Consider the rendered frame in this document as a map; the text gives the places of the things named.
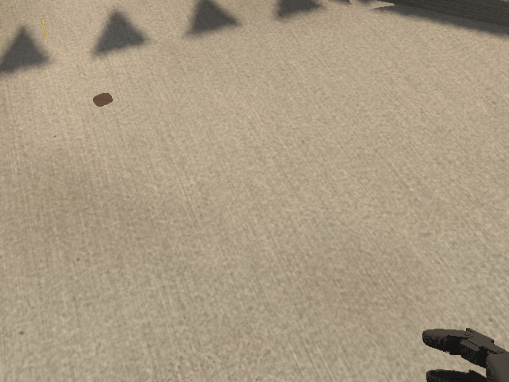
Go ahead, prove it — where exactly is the right robot hand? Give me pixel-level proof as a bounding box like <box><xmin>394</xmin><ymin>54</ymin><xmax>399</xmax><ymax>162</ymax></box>
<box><xmin>422</xmin><ymin>328</ymin><xmax>509</xmax><ymax>382</ymax></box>

